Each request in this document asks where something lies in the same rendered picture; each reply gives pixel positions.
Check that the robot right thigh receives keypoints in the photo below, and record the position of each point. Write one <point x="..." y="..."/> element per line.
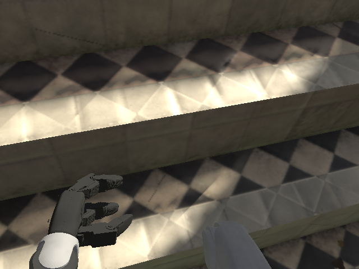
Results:
<point x="229" y="246"/>

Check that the robot left forearm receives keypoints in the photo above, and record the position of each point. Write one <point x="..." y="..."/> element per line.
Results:
<point x="56" y="251"/>

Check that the left robot hand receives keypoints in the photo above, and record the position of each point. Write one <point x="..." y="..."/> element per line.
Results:
<point x="72" y="214"/>

